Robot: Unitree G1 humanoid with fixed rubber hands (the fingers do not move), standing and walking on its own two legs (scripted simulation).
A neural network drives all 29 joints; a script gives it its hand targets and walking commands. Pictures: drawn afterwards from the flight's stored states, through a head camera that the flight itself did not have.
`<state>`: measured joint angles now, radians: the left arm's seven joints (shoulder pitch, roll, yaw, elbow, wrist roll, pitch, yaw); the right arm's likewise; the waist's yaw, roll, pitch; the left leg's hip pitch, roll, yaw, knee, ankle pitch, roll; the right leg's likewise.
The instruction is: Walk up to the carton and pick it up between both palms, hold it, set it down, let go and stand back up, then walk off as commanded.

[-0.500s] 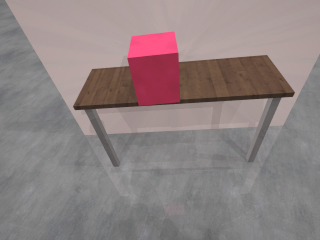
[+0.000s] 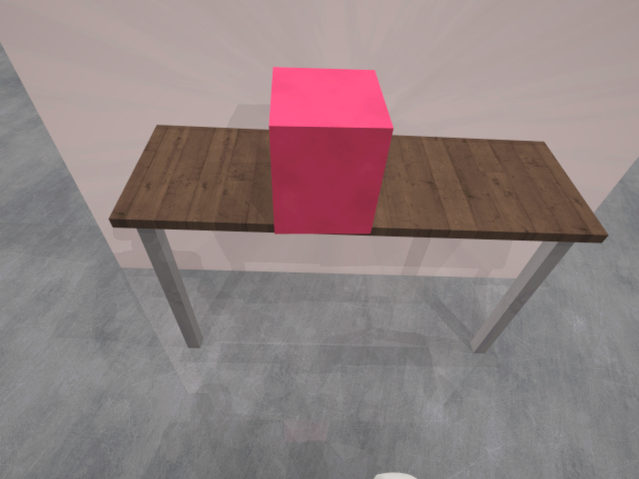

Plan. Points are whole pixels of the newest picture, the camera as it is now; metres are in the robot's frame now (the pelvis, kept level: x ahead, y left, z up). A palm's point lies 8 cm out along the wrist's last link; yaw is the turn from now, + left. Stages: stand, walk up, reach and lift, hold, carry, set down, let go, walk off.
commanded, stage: walk up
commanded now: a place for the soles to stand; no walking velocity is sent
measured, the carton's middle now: (323, 153) +0.72 +0.00 +0.01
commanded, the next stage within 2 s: none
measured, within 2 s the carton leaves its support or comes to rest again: neither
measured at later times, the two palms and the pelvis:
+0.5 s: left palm (142, 467) +0.18 +0.24 -0.08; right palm (604, 453) +0.19 -0.39 -0.12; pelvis +0.13 -0.07 +0.00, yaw -2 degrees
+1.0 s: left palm (106, 372) +0.32 +0.33 -0.11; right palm (517, 370) +0.31 -0.30 -0.11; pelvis +0.25 +0.02 -0.01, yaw -1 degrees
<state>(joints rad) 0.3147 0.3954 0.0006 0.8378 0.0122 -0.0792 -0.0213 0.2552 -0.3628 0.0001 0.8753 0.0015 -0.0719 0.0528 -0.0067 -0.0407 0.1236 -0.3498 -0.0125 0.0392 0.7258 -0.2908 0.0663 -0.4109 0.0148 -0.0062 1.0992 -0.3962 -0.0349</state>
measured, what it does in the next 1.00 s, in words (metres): walks ahead: right foot, then left foot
